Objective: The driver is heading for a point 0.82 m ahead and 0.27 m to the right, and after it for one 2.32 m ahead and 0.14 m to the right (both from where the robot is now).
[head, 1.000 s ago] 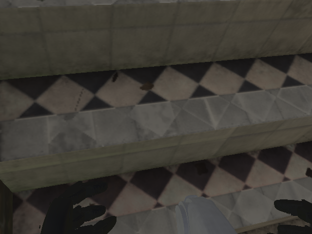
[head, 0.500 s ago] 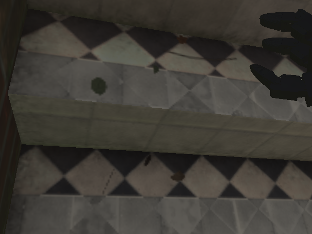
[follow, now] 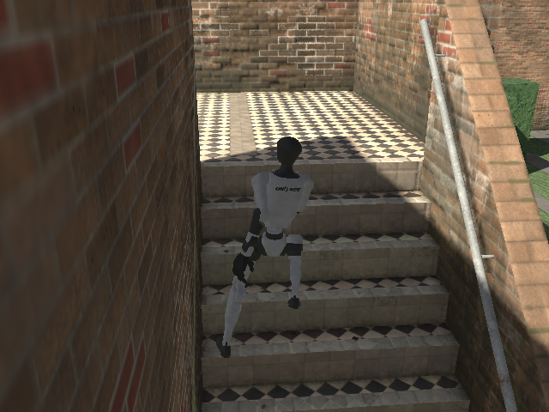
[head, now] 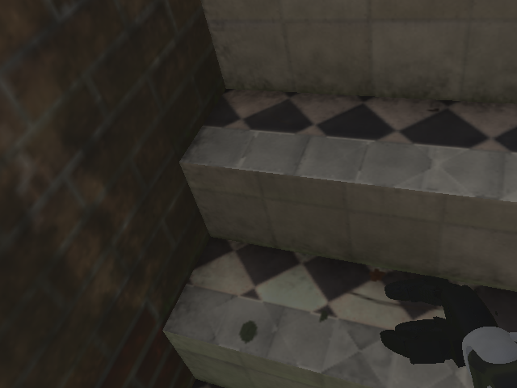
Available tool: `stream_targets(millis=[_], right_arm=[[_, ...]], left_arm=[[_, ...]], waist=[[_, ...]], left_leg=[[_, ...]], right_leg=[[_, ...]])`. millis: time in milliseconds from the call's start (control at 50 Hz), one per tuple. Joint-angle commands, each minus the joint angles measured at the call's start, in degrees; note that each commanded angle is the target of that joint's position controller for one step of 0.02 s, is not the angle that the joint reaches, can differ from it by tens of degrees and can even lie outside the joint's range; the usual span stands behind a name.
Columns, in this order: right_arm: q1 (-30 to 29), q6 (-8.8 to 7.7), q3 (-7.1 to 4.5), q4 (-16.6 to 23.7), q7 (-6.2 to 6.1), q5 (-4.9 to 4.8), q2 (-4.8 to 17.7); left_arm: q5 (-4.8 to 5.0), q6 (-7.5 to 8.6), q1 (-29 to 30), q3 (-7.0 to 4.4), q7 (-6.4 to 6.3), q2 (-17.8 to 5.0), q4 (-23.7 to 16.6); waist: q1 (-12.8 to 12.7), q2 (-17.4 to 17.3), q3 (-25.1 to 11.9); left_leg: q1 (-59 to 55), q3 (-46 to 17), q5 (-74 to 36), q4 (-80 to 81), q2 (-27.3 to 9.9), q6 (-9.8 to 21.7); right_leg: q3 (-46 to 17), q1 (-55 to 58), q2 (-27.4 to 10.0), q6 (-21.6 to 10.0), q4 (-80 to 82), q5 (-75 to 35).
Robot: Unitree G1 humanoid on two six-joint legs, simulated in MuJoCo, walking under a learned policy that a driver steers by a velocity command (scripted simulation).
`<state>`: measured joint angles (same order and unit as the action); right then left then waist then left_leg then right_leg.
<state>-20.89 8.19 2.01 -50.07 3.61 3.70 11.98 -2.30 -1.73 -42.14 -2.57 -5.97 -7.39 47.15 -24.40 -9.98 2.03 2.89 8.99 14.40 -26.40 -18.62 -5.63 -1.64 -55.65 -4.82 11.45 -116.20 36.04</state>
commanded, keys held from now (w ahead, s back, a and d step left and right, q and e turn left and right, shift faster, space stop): e+shift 0.22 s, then q+shift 0.08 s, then w+q+shift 0.70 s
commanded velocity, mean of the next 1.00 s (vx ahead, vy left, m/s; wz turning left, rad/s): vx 0.41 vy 0.00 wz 0.19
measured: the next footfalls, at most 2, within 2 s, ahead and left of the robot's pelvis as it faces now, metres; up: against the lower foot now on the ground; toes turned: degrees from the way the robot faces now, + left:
right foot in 0.14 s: +0.04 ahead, -0.14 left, -0.24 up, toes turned -7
left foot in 0.32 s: -0.03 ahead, -0.08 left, -0.25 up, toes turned -33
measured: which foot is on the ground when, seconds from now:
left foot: up 0.00-0.30, down 0.32-0.56, up 0.58-0.86, down 0.88-1.00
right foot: down 0.00-0.00, up 0.02-0.12, down 0.14-0.26, up 0.28-0.56, down 0.58-0.86, up 0.88-1.00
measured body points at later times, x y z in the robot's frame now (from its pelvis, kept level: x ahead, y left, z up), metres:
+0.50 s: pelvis -0.13 -0.31 -0.06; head -0.15 -0.39 +0.38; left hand +0.19 -0.22 -0.08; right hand -0.27 -0.55 -0.23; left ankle -0.07 -0.06 -0.71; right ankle -0.24 -0.47 -0.73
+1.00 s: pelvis -0.22 -0.61 -0.23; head -0.23 -0.63 +0.22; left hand +0.13 -0.69 -0.05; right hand -0.42 -0.73 -0.37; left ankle -0.26 -0.50 -0.94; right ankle -0.25 -0.74 -0.75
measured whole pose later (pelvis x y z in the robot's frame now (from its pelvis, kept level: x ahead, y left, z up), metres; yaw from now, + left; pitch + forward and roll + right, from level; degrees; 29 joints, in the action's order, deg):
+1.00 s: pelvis -0.22 -0.61 -0.23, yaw -16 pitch +1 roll +2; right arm 40.5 -1.4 0.0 -53.3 1.1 1.3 8.0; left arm -3.8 10.5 19.3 7.3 3.4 -6.2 13.5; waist 11.1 -1.1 -3.2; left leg 12.3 -0.5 26.6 -38.9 4.7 4.7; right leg -2.1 -49.5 -4.9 2.4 -102.4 20.8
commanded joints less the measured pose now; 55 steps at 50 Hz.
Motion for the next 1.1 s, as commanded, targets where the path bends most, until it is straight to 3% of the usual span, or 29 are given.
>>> stream_targets(millis=[20, 40, 80, 100, 120, 160, 180, 240, 260, 280, 300, 320, 340, 400, 440, 540, 580, 620, 640, 660, 740, 820, 860, 880, 900, 940, 1000, 1020, 1100], right_arm=[[-14.92, -1.73, -3.06, 12.2, -4.75, -2.21, 8.53], [-5.29, -2.68, -3.82, 13.06, -5.82, -3.44, 10.53], [-6.05, -4.97, -3.56, 8.12, -4.17, -2.69, 9.14], [2.34, -1.78, -2.56, 15.65, -5.24, -6.16, 2.85], [9.58, -0.8, -2.52, 10.8, -4.57, -4.99, 5.1], [10.97, -3.37, -3.36, 8.34, -2.53, -1.56, 5.7], [5.46, -3.33, -2.9, 10.95, -2.91, 2.65, 2.63], [18.42, -5.52, -3.56, 6.39, -2.13, 3.17, 6.28], [42.69, -5.82, -4.24, 0.45, -3.34, 3.22, 11.82], [43.1, -6.66, -4.91, -4.94, -4.77, -2.91, 11.71], [0.85, -7.25, 2.82, 2.96, -5.69, -3.39, -2.56], [-7.76, -5.91, 3.81, 9.25, -6.6, -1.16, -7.46], [4.54, -7.33, 2.78, 9.46, -7.78, -2.1, -8.37], [23.64, -11.26, -2.42, 7.55, -10.11, -3.38, 10.53], [23.9, -12.85, -3.75, 13.18, -8.68, -5.23, 13.86], [41.79, -10.38, -3.94, 12.89, -8.09, -4.39, 7.43], [45.28, -7.94, -3.52, 13.29, -7.54, -3.23, 2.83], [52.44, -11.67, -2.39, 14.4, -4.15, -5.08, -2.92], [55.26, -13.66, -1.28, 13.68, -4.03, -8.0, -3.23], [47.61, -13.08, -1.3, 20.73, -3.75, -7.71, -1.76], [43.23, -3.92, -6.22, 18.54, -6.91, -2.93, 6.02], [71.66, -4.68, -6.81, 6.86, -5.79, 2.06, 6.82], [93.79, -6.04, -4.0, -4.66, -3.25, 1.87, -0.57], [86.46, -8.75, -2.11, -8.15, -1.5, 1.01, -3.81], [63.55, -11.3, -0.62, -5.29, -0.37, 2.12, -3.39], [54.88, -13.08, -2.67, 3.39, 0.19, -1.56, 0.35], [49.79, -12.18, -5.05, 8.74, -5.7, -5.27, 8.79], [43.82, -12.94, -6.5, 11.48, -6.55, -5.04, 12.94], [34.54, -10.02, -4.56, 15.94, -5.34, -2.44, 7.96]], left_arm=[[2.12, 0.52, -5.11, -1.9, 2.98, -8.65, 4.95], [2.51, 3.16, -2.72, -2.95, 4.46, -12.26, 5.39], [2.81, 3.02, -11.61, -1.46, 3.86, -5.87, 8.29], [2.5, 4.28, 12.85, -3.96, 4.77, -15.23, 3.9], [3.45, 5.6, 20.07, -4.58, 5.36, -16.33, 0.47], [5.27, 4.96, 8.76, -4.58, 4.19, -10.63, 2.43], [6.58, 4.47, 3.87, -5.91, 3.67, -12.14, 2.63], [3.65, -0.62, 14.12, -7.38, -2.91, -11.05, -4.73], [1.96, -1.62, 40.16, -9.34, -4.9, -20.81, -17.39], [2.51, -4.42, 44.08, -10.44, -4.85, -23.13, -24.97], [0.2, -3.86, 15.37, -6.41, -0.31, -10.21, -17.98], [2.5, -2.25, 1.92, -2.07, 2.95, -7.18, -13.66], [1.69, -0.64, 3.7, 0.39, 5.63, -6.27, -11.62], [4.41, 2.52, 19.06, 4.09, 9.24, -5.87, -16.12], [4.67, 1.36, 29.77, 5.84, 8.52, -9.58, -22.48], [4.76, 2.15, 18.56, 6.32, 8.08, -10.48, -18.09], [1.32, 2.53, 21.88, 6.17, 6.46, -11.03, -18.36], [-0.64, 3.98, 4.51, -0.13, 5.75, -25.14, -7.47], [1.73, 3.24, 0.07, -2.84, 5.97, -28.18, -4.31], [-1.4, 3.37, 14.93, -2.22, 7.08, -29.91, -9.86], [-4.32, 7.78, 44.69, 4.42, 4.94, -13.35, -20.44], [-2.91, 10.54, 61.98, 5.1, 4.85, -11.52, -26.48], [3.38, 12.3, 73.42, 8.1, 5.11, -5.26, -31.61], [7.5, 11.51, 70.1, 11.09, 5.04, 2.98, -31.95], [5.52, 10.83, 60.22, 10.76, 5.89, 2.11, -32.71], [-3.34, 12.68, 51.45, 10.1, 9.78, 0.67, -35.95], [-2.52, 10.99, 56.7, 10.18, 9.91, 0.99, -34.4], [0.98, 8.5, 51.16, 9.19, 8.39, -0.8, -33.4], [1.7, 3.26, 19.34, -0.21, 3.64, -12.85, -17.25]], waist=[[7.43, 15.33, 7.18], [12.58, 26.9, 4.07], [6.0, 19.24, -8.34], [25.72, 49.57, 5.4], [27.22, 54.61, 1.92], [22.92, 36.57, -13.11], [20.1, 41.8, -9.8], [25.24, 37.9, -12.78], [43.33, 32.1, -7.97], [41.56, -19.5, -8.97], [7.82, -41.45, -10.98], [0.79, -21.57, -8.45], [7.5, 3.48, -4.19], [18.61, 6.94, 5.69], [21.42, 15.66, 8.24], [22.85, 9.69, -3.42], [23.91, 16.03, -1.23], [25.63, 31.15, -21.16], [24.46, 33.1, -30.85], [30.22, 40.77, -28.68], [38.01, 25.58, -7.88], [51.22, 24.99, 0.48], [54.55, 12.86, -1.77], [47.28, -14.47, 7.42], [29.29, -7.79, 12.85], [23.82, 10.36, 4.71], [25.08, 19.94, 0.71], [22.37, 11.95, -1.54], [9.96, 7.31, -18.25]], left_leg=[[-7.75, 7.62, -4.76, -2.81, 7.57, 1.63], [-12.4, 6.14, -11.5, -14.25, 9.27, 0.95], [-15.63, -0.25, -32.73, -18.89, 2.78, 5.11], [2.97, -2.23, 5.28, -25.69, 24.37, 1.62], [3.61, -5.07, 14.51, -30.41, 26.83, 0.51], [-3.46, -2.59, 14.62, -20.94, 28.29, 4.13], [11.94, -1.68, 22.97, -24.39, 34.2, 2.75], [13.1, 3.42, 31.65, -17.93, 34.5, 4.15], [5.05, 5.14, 16.65, 10.59, 29.68, 10.72], [8.98, -7.83, -22.66, 25.27, 9.15, 14.45], [12.19, -12.2, -29.43, 5.14, 9.32, 5.0], [18.68, -15.28, -13.93, 1.48, 7.18, 7.96], [15.73, -12.51, -9.38, -5.23, 10.71, 10.18], [15.12, -31.66, 13.77, -4.91, 4.63, 17.88], [33.33, -36.65, 25.68, -7.54, 6.04, 16.74], [38.39, -17.26, 25.56, -45.28, 23.94, 8.49], [49.63, -18.91, 41.56, -71.72, 29.01, 4.78], [76.83, -21.9, 37.73, -107.63, 22.93, 0.75], [86.02, -22.92, 30.73, -115.21, 18.16, -0.04], [79.16, -11.26, 29.09, -117.61, 17.37, -3.06], [47.18, -5.84, 2.01, -114.52, 19.08, -3.29], [17.19, 5.0, 6.59, -39.85, 21.76, 5.76], [9.41, -8.12, -20.07, -0.6, 8.33, 17.43], [8.3, -6.01, -55.01, 27.55, 8.25, 20.83], [18.24, -10.75, -37.74, 15.26, 13.66, 17.31], [14.43, -28.42, -51.78, -3.85, 13.97, 20.31], [23.07, -40.47, -16.03, 8.94, 8.61, 20.38], [26.34, -46.09, -10.96, 8.58, 6.24, 20.72], [40.54, -22.25, -5.26, -38.33, 21.48, 11.2]], right_leg=[[-4.58, 8.53, -1.18, -10.68, 58.84, -10.08], [-6.96, 14.42, -1.6, -12.48, 72.26, -29.67], [-4.81, 32.8, -6.97, -17.11, 92.45, -35.34], [-24.28, 25.71, 4.54, -16.24, 90.96, -43.91], [-20.47, 27.26, 6.38, -16.59, 89.42, -48.99], [-12.52, 46.92, 7.26, -1.26, 91.58, -78.51], [-13.86, 60.24, 10.04, 2.74, 92.77, -91.94], [-7.35, 69.66, 16.54, 25.28, 95.25, -111.33], [-3.55, 58.88, 20.33, 34.67, 74.75, -123.26], [-5.32, 52.3, 23.28, 24.8, 15.52, -53.52], [-18.89, 26.32, 18.54, 6.57, -32.34, 15.27], [-27.97, 18.46, 11.55, -3.69, -21.19, 7.2], [-20.84, 12.17, 15.27, -7.47, -6.46, -0.54], [-20.91, 3.7, 0.63, -8.56, 27.41, -6.91], [-11.54, 14.03, -4.86, -6.54, 48.9, -21.83], [3.87, 51.48, -1.23, -14.39, 99.76, -45.24], [1.11, 61.03, -9.54, -13.78, 102.95, -72.47], [-7.39, 90.45, -24.15, -9.69, 66.62, -123.18], [-18.44, 95.85, -29.92, -14.04, 74.49, -82.37], [-20.19, 80.98, -28.17, -22.62, 83.69, -62.14], [-6.89, 34.28, -20.21, -22.15, 99.13, -32.93], [16.69, 30.71, -7.51, -12.79, 73.18, -97.53], [11.31, 30.19, -10.81, -11.15, 33.66, -81.56], [15.22, 18.6, -0.19, -7.41, 3.05, -5.69], [5.48, 10.26, -0.18, -10.31, -7.69, -2.97], [2.37, -0.08, 4.79, -9.56, -3.35, -9.23], [1.59, 8.0, 1.7, -6.32, 27.79, -17.69], [-2.92, 17.43, -0.01, -6.41, 39.67, -16.9], [-4.35, 69.77, 1.14, -12.46, 81.73, -22.71]])
Keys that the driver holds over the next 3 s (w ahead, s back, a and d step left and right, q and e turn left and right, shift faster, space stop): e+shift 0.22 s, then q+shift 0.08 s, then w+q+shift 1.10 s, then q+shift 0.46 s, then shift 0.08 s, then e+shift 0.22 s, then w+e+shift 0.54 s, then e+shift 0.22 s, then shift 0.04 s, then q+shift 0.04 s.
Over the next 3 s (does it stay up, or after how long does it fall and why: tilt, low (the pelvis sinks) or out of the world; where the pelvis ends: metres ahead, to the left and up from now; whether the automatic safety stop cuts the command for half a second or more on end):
stays up -0.43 -0.70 -0.41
